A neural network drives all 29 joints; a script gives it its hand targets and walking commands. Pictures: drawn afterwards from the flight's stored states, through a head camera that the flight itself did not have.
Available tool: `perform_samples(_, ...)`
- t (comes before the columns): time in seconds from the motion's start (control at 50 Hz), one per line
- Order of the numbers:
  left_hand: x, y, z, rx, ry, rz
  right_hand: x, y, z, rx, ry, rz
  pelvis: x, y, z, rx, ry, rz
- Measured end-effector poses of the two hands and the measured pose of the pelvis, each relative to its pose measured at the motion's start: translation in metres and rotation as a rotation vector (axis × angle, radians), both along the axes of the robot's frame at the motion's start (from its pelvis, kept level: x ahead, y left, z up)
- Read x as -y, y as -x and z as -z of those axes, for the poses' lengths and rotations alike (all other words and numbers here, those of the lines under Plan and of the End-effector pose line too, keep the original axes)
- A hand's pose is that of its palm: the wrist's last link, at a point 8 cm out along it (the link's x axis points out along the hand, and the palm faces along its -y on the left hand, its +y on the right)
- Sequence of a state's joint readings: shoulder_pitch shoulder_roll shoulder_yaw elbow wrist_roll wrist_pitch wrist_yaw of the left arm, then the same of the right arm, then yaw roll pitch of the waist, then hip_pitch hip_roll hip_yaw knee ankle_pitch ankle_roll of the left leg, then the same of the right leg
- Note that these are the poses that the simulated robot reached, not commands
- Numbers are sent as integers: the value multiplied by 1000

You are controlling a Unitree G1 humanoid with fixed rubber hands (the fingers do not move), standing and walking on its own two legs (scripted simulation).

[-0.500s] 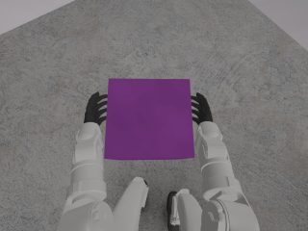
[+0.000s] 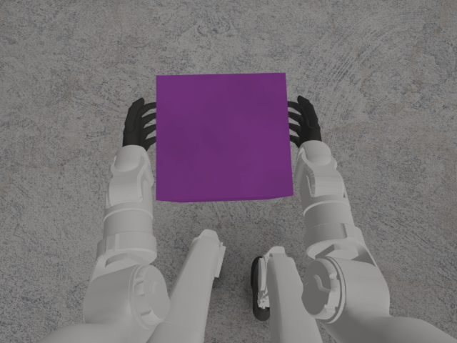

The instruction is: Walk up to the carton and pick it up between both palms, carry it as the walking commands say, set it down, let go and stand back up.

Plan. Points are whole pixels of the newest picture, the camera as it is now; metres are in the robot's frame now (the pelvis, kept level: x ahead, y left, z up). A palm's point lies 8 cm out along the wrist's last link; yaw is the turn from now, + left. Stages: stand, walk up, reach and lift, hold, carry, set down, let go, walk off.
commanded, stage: set down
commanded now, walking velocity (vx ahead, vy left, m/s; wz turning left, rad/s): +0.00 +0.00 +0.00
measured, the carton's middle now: (223, 150) +0.42 +0.09 -0.14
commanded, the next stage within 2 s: none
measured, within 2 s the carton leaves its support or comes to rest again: neither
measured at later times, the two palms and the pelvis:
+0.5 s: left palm (148, 143) +0.41 +0.24 -0.15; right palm (292, 142) +0.47 -0.05 -0.16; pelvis -0.02 -0.01 -0.08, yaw -1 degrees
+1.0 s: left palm (157, 142) +0.45 +0.25 -0.25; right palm (280, 143) +0.50 -0.04 -0.25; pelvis -0.03 +0.00 -0.15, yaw -2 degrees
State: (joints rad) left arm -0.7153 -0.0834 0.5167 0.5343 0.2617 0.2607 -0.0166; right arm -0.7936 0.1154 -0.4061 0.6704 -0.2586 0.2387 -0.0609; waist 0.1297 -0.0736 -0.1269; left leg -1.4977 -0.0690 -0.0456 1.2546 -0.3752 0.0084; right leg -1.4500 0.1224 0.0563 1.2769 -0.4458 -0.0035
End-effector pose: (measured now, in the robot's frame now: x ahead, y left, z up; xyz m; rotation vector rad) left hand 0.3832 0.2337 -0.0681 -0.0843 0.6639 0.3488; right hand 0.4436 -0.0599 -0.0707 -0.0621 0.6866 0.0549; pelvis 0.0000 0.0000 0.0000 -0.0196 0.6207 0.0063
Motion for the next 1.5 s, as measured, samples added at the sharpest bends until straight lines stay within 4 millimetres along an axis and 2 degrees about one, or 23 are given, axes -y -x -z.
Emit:
perform_samples(0.48, -9, -29, 83, -13, -9, 13, -9, -26, 85, -9, -4, 12, 6, 17, 75, -103, 4, 9)
perform_samples(0.78, -17, -49, 137, -14, -5, 27, -15, -41, 140, -9, -12, 31, 3, 27, 116, -147, 12, 13)
perform_samples(1.5, -27, -85, 273, -36, -3, 51, -24, -75, 270, -18, 9, 35, -4, 34, 204, -136, 28, 20)
